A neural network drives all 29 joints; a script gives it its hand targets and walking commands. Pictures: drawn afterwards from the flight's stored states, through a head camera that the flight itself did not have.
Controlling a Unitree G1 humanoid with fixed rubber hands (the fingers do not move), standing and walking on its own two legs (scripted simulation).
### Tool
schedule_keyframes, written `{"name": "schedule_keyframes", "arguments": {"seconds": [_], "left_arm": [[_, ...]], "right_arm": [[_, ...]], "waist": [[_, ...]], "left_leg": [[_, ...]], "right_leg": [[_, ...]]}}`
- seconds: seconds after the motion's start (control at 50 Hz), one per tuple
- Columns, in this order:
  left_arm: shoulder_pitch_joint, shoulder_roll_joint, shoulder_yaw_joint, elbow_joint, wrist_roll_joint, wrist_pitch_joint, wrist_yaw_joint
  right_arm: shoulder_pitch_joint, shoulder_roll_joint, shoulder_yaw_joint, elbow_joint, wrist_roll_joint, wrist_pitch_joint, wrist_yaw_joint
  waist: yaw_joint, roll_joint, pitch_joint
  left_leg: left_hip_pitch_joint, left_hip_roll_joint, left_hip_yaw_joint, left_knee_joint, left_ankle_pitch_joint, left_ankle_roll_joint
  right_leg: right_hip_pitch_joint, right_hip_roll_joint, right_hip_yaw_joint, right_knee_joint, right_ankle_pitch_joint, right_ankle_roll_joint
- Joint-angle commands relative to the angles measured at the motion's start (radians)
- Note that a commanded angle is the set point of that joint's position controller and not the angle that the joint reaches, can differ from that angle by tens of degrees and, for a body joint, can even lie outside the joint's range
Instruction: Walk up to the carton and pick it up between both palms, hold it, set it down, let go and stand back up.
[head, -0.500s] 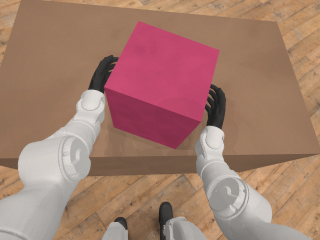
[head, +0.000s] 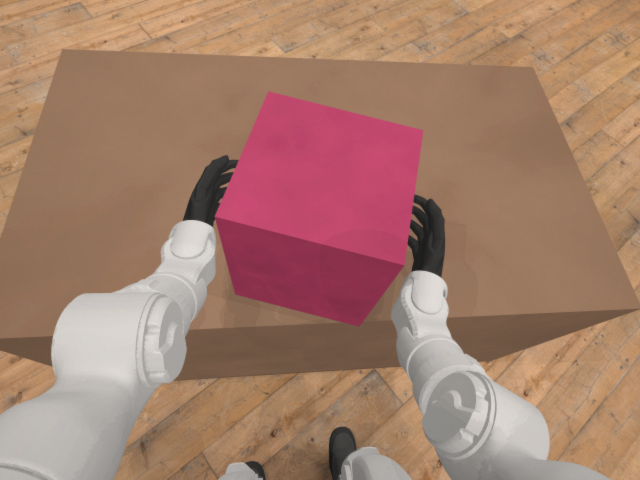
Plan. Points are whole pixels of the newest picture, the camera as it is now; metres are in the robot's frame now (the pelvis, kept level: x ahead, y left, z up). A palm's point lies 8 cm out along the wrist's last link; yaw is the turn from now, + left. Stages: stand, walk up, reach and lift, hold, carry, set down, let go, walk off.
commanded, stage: reach and lift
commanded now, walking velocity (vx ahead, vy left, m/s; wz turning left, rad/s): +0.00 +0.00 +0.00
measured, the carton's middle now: (318, 221) +0.46 -0.04 -0.06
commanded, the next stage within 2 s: none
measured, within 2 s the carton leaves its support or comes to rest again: leaves its support in 0.20 s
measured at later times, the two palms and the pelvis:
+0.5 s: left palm (189, 204) +0.43 +0.12 +0.05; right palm (445, 232) +0.38 -0.17 +0.05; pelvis +0.00 +0.00 +0.01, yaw +2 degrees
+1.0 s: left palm (176, 199) +0.41 +0.12 +0.09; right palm (461, 215) +0.37 -0.17 +0.10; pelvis +0.01 +0.00 +0.03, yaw +3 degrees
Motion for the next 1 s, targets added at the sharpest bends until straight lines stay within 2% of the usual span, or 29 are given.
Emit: {"name": "schedule_keyframes", "arguments": {"seconds": [0.0, 0.14, 0.22, 0.36, 0.48, 0.56, 0.68, 0.8, 0.9, 0.98], "left_arm": [[-0.491, -0.624, -0.133, -0.058, 0.106, -0.045, -0.174], [-0.484, -0.676, -0.205, -0.105, 0.042, -0.057, -0.151], [-0.508, -0.715, -0.265, -0.169, -0.010, -0.058, -0.138], [-0.579, -0.753, -0.337, -0.325, -0.086, -0.025, -0.127], [-0.581, -0.727, -0.288, -0.362, -0.088, 0.052, -0.144], [-0.548, -0.697, -0.217, -0.355, -0.052, 0.105, -0.165], [-0.477, -0.706, -0.152, -0.405, 0.013, 0.166, -0.184], [-0.444, -0.755, -0.187, -0.533, 0.023, 0.194, -0.169], [-0.442, -0.799, -0.275, -0.672, -0.008, 0.223, -0.149], [-0.416, -0.809, -0.306, -0.741, -0.013, 0.267, -0.147]], "right_arm": [[-0.574, 0.540, 0.343, 0.064, -0.127, -0.022, 0.207], [-0.608, 0.546, 0.432, 0.012, -0.060, 0.003, 0.224], [-0.626, 0.570, 0.497, -0.040, -0.012, 0.047, 0.228], [-0.619, 0.635, 0.602, -0.121, 0.067, 0.177, 0.218], [-0.603, 0.669, 0.631, -0.168, 0.114, 0.303, 0.202], [-0.576, 0.668, 0.624, -0.187, 0.129, 0.367, 0.199], [-0.538, 0.651, 0.621, -0.254, 0.131, 0.401, 0.211], [-0.510, 0.647, 0.679, -0.344, 0.143, 0.398, 0.232], [-0.483, 0.649, 0.754, -0.395, 0.177, 0.409, 0.234], [-0.456, 0.640, 0.795, -0.417, 0.210, 0.441, 0.228]], "waist": [[-0.025, 0.111, -0.668], [-0.009, 0.125, -0.688], [-0.020, 0.124, -0.700], [-0.055, 0.095, -0.658], [-0.058, 0.042, -0.524], [-0.047, 0.012, -0.444], [-0.024, 0.018, -0.420], [-0.012, 0.039, -0.472], [-0.026, 0.049, -0.491], [-0.024, 0.029, -0.439]], "left_leg": [[0.274, -0.020, 0.021, -0.039, 0.403, -0.094], [0.335, -0.012, 0.003, -0.038, 0.476, -0.114], [0.336, -0.018, -0.008, -0.053, 0.439, -0.113], [0.291, -0.040, -0.021, -0.104, 0.285, -0.089], [0.233, -0.059, -0.025, -0.172, 0.145, -0.054], [0.246, -0.065, -0.021, -0.216, 0.134, -0.040], [0.365, -0.057, -0.018, -0.249, 0.261, -0.054], [0.487, -0.048, -0.015, -0.256, 0.418, -0.087], [0.546, -0.048, -0.020, -0.270, 0.461, -0.106], [0.547, -0.055, -0.018, -0.300, 0.415, -0.101]], "right_leg": [[0.484, 0.048, 0.020, 0.065, 0.359, -0.066], [0.485, 0.061, 0.023, 0.061, 0.350, -0.069], [0.518, 0.062, 0.033, 0.064, 0.338, -0.067], [0.598, 0.048, 0.061, 0.066, 0.270, -0.057], [0.700, 0.025, 0.091, 0.047, 0.213, -0.046], [0.776, 0.014, 0.101, 0.022, 0.232, -0.040], [0.841, 0.021, 0.087, -0.014, 0.330, -0.043], [0.886, 0.034, 0.078, -0.040, 0.431, -0.042], [0.904, 0.038, 0.078, -0.062, 0.456, -0.035], [0.928, 0.037, 0.082, -0.081, 0.423, -0.026]]}}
